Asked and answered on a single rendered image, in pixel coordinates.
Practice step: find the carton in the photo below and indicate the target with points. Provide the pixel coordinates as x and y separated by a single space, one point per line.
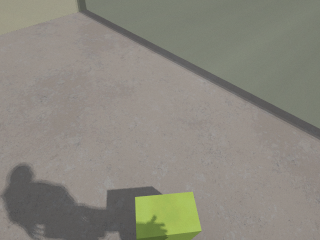
167 217

